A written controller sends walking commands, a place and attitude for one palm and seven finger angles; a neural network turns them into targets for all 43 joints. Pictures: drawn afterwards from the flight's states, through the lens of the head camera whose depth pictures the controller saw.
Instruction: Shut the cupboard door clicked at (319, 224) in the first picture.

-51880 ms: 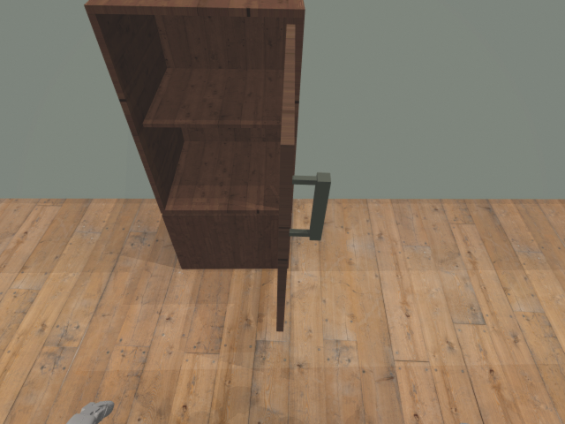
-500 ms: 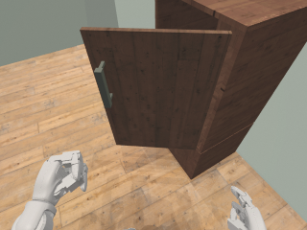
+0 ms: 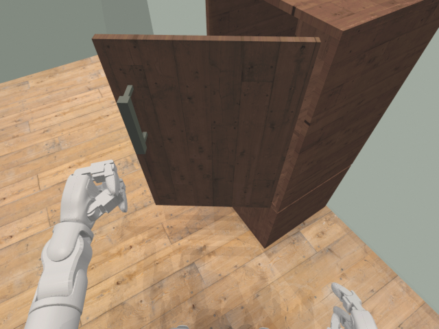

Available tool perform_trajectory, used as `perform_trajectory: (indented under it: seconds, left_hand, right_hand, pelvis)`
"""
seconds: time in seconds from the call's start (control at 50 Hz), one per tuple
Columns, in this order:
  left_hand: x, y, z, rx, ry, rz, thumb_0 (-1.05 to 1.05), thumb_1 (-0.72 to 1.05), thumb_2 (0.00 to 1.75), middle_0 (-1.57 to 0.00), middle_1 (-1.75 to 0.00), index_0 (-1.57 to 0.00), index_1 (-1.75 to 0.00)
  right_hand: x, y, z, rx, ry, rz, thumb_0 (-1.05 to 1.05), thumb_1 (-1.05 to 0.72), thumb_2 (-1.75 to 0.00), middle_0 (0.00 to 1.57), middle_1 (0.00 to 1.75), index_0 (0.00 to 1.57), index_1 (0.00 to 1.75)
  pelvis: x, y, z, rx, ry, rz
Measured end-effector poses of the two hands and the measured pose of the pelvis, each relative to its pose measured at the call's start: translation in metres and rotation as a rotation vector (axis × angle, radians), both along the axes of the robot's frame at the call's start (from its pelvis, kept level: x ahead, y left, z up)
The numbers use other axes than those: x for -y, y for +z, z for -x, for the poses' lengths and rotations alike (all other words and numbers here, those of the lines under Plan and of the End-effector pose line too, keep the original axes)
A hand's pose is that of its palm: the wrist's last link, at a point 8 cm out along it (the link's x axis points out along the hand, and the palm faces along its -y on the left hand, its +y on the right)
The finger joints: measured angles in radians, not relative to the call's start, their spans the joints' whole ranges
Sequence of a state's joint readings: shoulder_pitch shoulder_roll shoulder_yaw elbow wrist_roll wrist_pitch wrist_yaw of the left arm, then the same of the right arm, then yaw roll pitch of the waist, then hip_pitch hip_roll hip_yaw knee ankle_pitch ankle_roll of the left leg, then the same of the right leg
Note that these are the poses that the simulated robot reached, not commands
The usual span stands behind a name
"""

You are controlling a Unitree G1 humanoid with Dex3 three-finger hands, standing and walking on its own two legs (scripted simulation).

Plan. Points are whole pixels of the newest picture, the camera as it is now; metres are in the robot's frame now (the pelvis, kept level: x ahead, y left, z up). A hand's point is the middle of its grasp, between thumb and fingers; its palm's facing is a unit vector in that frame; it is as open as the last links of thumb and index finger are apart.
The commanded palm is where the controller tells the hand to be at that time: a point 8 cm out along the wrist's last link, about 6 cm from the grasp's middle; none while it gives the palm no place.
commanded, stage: bring the fist close to the handle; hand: left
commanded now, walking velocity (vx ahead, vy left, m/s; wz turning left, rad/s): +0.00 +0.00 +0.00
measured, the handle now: (135, 121) +0.52 +0.20 +0.07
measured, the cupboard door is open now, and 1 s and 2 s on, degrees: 55 55 42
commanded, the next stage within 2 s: push the door shut along its arc in 0.88 s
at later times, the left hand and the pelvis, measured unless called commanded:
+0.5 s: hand (137, 158) +0.41 +0.18 +0.08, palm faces +0.01 -1.00 -0.02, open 3.1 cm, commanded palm +0.38 +0.23 +0.08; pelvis +0.00 +0.01 +0.00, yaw +0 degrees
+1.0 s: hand (137, 157) +0.41 +0.17 +0.08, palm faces +0.01 -1.00 -0.02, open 3.1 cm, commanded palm +0.38 +0.23 +0.08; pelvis -0.01 +0.01 +0.00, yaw -1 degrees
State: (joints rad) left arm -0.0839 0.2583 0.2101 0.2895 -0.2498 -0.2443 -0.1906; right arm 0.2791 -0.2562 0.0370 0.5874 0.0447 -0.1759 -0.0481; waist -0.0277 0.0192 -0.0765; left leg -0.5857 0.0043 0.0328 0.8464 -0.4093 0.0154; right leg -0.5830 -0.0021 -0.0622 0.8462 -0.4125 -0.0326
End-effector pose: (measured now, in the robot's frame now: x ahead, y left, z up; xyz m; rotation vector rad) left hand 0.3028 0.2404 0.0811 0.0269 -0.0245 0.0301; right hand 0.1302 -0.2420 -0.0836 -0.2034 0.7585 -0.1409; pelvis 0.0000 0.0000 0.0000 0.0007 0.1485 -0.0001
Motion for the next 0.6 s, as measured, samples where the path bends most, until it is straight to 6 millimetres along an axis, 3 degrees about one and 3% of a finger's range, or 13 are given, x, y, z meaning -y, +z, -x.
perform_trajectory:
  seconds: [0.2,0.36,0.5,0.6]
  left_hand:
    - [0.001,-0.010,-0.024,-0.043,-0.031,0.003,0.02,0.90,0.90,-1.30,-1.50,-1.30,-1.50]
    - [0.010,0.000,-0.061,0.003,-0.028,0.001,0.02,0.90,0.90,-1.30,-1.50,-1.30,-1.50]
    - [0.011,-0.003,-0.086,-0.049,-0.015,0.011,0.02,0.90,0.90,-1.30,-1.50,-1.30,-1.50]
    - [0.008,-0.001,-0.091,-0.018,-0.003,0.015,0.02,0.90,0.90,-1.30,-1.50,-1.29,-1.50]
  right_hand:
    - [0.003,-0.007,0.007,-0.078,-0.016,0.012,0.01,-0.90,-0.90,0.20,0.30,0.20,0.30]
    - [0.001,-0.011,0.015,-0.118,-0.035,0.011,0.01,-0.90,-0.90,0.20,0.30,0.20,0.30]
    - [0.003,-0.017,0.036,-0.188,-0.067,0.000,0.00,-0.90,-0.90,0.20,0.30,0.20,0.30]
    - [0.007,-0.020,0.057,-0.243,-0.097,0.000,0.00,-0.90,-0.90,0.20,0.30,0.20,0.30]
  pelvis:
    - [-0.004,0.001,-0.003,-0.010,0.005,0.008]
    - [-0.006,-0.001,0.000,-0.028,0.000,0.006]
    - [-0.006,-0.001,0.001,-0.043,-0.007,0.006]
    - [-0.005,-0.001,0.001,-0.052,-0.018,0.005]
